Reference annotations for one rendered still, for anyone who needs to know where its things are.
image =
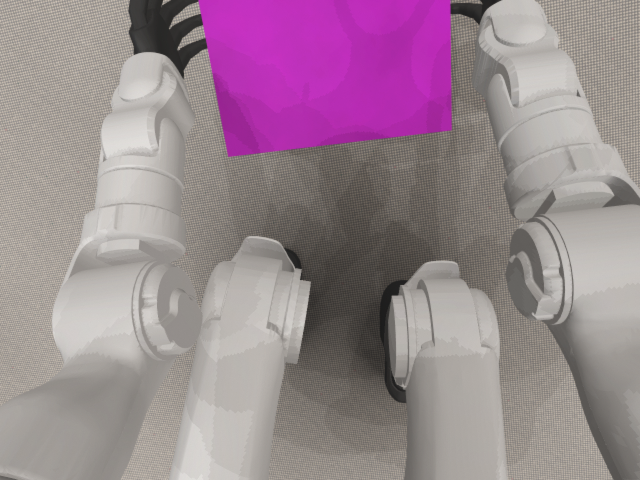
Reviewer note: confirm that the robot left hand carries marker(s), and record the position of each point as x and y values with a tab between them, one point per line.
149	31

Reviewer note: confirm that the left robot forearm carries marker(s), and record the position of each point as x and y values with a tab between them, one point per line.
137	215

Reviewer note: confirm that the right robot upper arm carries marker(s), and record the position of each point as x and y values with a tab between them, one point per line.
579	273

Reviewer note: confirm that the right robot foot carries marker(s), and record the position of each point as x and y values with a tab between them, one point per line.
397	392

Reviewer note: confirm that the robot right hand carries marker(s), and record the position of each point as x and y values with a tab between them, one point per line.
472	10

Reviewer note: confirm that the carton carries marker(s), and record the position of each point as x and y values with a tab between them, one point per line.
293	74

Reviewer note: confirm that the left robot upper arm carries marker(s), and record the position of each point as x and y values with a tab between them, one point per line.
119	330

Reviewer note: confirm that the robot left thigh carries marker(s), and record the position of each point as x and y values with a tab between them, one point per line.
228	419

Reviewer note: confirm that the right robot forearm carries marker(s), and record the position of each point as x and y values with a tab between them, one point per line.
543	126

